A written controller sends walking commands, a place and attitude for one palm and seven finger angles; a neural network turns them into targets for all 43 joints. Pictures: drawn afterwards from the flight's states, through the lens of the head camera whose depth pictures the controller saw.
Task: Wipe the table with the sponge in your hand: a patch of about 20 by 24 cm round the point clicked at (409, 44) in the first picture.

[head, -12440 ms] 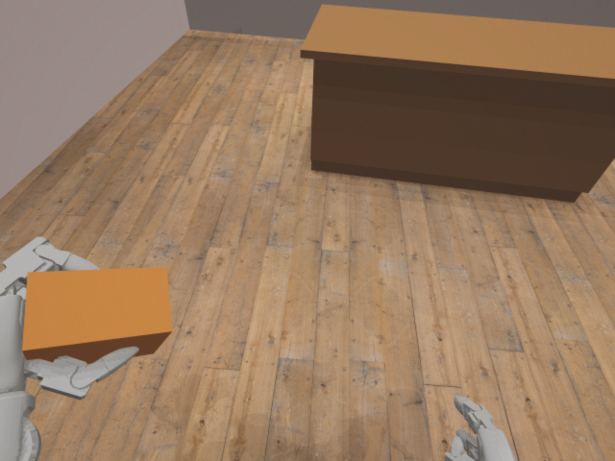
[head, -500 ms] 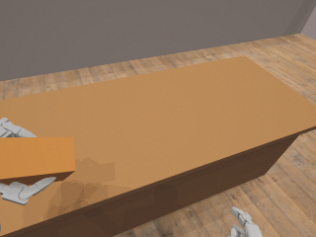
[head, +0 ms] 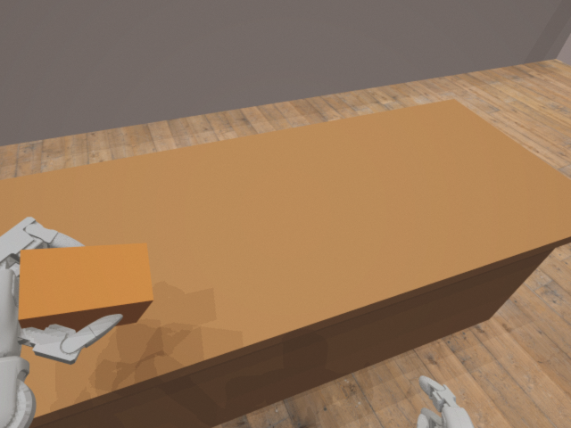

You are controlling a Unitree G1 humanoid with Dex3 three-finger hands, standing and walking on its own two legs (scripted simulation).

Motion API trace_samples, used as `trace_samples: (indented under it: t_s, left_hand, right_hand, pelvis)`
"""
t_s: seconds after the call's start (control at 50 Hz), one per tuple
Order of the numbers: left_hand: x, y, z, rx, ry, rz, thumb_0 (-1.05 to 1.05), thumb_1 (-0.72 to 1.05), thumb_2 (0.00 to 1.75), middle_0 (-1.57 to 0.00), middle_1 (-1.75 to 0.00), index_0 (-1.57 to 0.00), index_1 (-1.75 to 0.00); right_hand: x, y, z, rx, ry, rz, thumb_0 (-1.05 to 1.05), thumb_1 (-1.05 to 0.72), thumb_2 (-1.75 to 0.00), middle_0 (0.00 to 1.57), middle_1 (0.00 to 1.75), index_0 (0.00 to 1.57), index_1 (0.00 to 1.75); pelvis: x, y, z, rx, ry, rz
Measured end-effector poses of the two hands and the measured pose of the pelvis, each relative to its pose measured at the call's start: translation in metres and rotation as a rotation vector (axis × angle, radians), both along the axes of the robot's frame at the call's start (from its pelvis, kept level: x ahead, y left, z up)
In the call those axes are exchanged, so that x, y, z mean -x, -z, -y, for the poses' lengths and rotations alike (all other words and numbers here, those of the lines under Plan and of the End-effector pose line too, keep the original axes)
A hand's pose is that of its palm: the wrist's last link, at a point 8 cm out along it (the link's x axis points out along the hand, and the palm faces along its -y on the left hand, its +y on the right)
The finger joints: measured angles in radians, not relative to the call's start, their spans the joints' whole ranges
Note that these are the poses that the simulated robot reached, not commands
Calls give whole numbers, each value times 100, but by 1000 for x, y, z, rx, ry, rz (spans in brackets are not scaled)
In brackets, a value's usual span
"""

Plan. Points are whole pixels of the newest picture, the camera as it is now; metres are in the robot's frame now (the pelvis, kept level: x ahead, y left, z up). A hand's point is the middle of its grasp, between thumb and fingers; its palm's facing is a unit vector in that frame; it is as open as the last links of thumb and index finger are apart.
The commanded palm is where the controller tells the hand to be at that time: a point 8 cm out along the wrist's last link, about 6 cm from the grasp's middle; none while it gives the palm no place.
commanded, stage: come to a stop and stand still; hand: left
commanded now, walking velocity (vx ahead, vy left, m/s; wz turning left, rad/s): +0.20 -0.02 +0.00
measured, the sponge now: (105, 289) +0.22 +0.23 +0.14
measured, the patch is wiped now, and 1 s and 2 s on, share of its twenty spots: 0.00 0.00 0.00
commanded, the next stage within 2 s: look again from close up in 1.64 s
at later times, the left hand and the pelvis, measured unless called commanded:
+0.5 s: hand (55, 255) +0.23 +0.27 +0.18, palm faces +0.43 -0.79 -0.44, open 10.1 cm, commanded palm +0.16 +0.28 +0.19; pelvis +0.00 +0.00 +0.01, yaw +1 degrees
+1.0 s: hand out of the picture +0.20 +0.31 +0.19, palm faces +0.44 -0.82 -0.36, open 10.1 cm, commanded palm +0.14 +0.33 +0.19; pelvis -0.02 +0.05 +0.01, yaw -1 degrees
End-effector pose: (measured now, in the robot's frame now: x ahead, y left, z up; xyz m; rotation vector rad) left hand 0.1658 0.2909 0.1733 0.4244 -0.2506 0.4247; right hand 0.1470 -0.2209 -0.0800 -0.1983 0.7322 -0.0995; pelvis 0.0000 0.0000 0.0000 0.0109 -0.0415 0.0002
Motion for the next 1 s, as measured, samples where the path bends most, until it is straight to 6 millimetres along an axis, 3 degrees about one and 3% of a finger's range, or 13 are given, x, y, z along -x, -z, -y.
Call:
trace_samples:
  t_s: [0.08,0.18,0.26,0.44,0.5,0.54,0.58,0.64,0.72,0.8,0.9,1.0]
  left_hand:
    - [-13,8,14,3,43,-40,-1,-50,100,-74,-134,-76,-133]
    - [-15,-24,28,-86,98,29,-1,-50,100,-74,-133,-76,-133]
    - [-14,-35,22,-109,87,54,-1,-50,100,-74,-133,-76,-133]
    - [-16,1,6,17,32,-77,-1,-50,100,-74,-133,-76,-133]
    - [-27,-27,-16,-136,29,25,-1,-50,100,-74,-133,-77,-133]
    - [-32,-49,-34,-170,-5,132,-1,-50,100,-74,-133,-77,-133]
    - [-34,-59,-38,-161,-4,185,-1,-50,100,-74,-133,-76,-133]
    - [-30,-51,-21,-126,94,143,-1,-50,101,-74,-133,-76,-133]
    - [-15,-21,-2,-98,234,-16,-1,-50,101,-74,-133,-76,-133]
    - [-1,0,-26,-96,197,-100,-1,-50,101,-74,-133,-77,-133]
    - [9,-7,-60,-98,55,-14,-1,-50,101,-74,-133,-77,-133]
    - [8,-22,-54,-72,51,106,-1,-50,101,-74,-133,-77,-133]
  right_hand:
    - [-7,-1,1,-8,10,9,1,-90,-90,20,30,20,30]
    - [-19,-8,5,-23,-8,23,1,-90,-90,20,30,20,30]
    - [-27,-15,14,-9,-2,33,1,-90,-90,20,30,20,30]
    - [-35,-25,19,42,19,50,1,-91,-90,20,29,20,30]
    - [-32,-27,11,68,-50,44,1,-91,-90,20,29,20,30]
    - [-27,-25,4,59,-82,30,1,-91,-90,20,29,20,30]
    - [-21,-24,-2,29,-75,39,1,-91,-90,20,29,20,30]
    - [-7,-22,-12,-20,-30,61,1,-91,-90,20,29,20,30]
    - [13,-18,-28,-47,33,51,1,-91,-90,20,30,20,30]
    - [29,-16,-41,-28,38,7,1,-90,-90,20,30,20,30]
    - [31,-15,-53,6,-40,-17,1,-90,-90,20,30,20,30]
    - [14,-17,-61,7,-94,22,1,-90,-90,20,30,20,30]
  pelvis:
    - [-5,0,4,-24,-3,10]
    - [-10,-4,13,13,-25,-8]
    - [-13,-7,13,11,-8,-22]
    - [-13,-10,4,17,-3,-13]
    - [-1,-9,4,28,-8,-11]
    - [9,-9,2,26,6,-6]
    - [15,-10,-5,24,23,-5]
    - [17,-11,-20,22,40,-7]
    - [16,-12,-34,18,46,-8]
    - [17,-12,-38,14,33,-6]
    - [21,-10,-42,18,9,2]
    - [19,-10,-48,24,10,5]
